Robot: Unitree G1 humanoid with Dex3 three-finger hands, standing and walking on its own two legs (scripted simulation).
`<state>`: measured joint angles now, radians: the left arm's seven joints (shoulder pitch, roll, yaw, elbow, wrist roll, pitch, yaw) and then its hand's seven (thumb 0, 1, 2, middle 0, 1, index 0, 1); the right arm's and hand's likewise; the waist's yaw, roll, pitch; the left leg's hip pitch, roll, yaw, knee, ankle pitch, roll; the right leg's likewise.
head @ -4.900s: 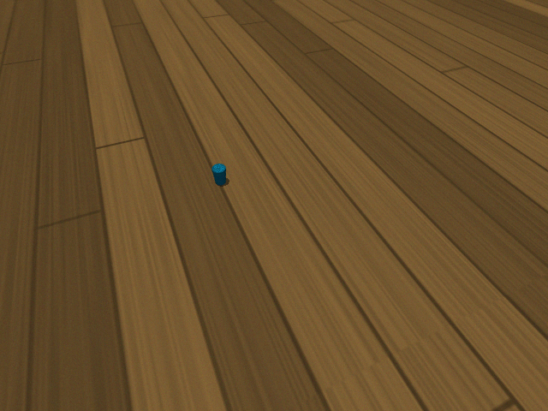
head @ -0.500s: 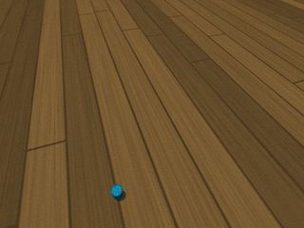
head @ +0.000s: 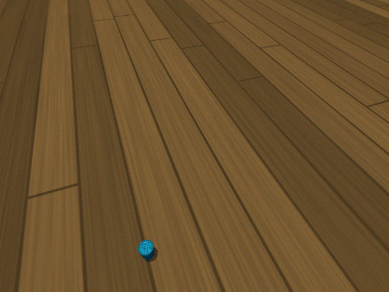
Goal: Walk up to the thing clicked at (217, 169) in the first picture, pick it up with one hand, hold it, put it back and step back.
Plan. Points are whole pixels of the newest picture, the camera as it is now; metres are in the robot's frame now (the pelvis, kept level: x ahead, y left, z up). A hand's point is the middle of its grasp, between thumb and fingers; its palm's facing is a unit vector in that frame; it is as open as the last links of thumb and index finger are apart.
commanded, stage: walk up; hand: left
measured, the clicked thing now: (147, 250) +0.45 +0.23 -0.73
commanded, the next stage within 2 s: stand in 0.10 s
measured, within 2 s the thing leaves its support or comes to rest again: neither
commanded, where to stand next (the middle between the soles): +0.04 +0.00 m, yaw -1 degrees
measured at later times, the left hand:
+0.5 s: hand out of the picture +0.08 +0.25 -0.16, palm faces -0.01 -0.94 -0.34, open 7.4 cm
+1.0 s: hand out of the picture +0.09 +0.24 -0.15, palm faces -0.01 -0.94 -0.35, open 7.4 cm
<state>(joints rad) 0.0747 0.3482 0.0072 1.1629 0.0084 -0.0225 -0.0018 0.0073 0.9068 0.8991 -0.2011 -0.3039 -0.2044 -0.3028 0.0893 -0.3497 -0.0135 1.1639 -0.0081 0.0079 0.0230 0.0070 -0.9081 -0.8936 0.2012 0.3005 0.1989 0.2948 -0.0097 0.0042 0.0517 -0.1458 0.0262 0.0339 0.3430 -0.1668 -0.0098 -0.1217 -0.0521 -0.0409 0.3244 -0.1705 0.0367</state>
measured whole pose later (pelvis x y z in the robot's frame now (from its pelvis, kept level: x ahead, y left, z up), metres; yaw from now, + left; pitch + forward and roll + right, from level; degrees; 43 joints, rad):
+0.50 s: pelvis +0.01 -0.01 +0.00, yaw +0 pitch -2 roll +0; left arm 0.09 0.35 0.01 1.15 0.01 -0.01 0.00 0.01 0.91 0.90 -0.20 -0.30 -0.20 -0.30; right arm 0.07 -0.35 -0.01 1.15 -0.01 -0.01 0.01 0.01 -0.91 -0.89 0.20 0.30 0.20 0.29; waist 0.00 0.00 0.04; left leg -0.12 0.03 0.03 0.31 -0.16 -0.02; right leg -0.10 -0.05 -0.05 0.31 -0.18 0.03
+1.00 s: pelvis +0.01 -0.02 +0.00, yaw +1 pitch -1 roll +0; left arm 0.10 0.35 0.01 1.15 0.01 -0.01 0.00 0.01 0.91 0.90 -0.20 -0.30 -0.20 -0.30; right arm 0.09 -0.35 0.00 1.16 -0.01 -0.01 0.01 0.01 -0.91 -0.89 0.20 0.30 0.20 0.29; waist -0.01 0.01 0.04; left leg -0.12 0.04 0.02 0.31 -0.16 -0.04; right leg -0.10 -0.03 -0.06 0.31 -0.19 0.01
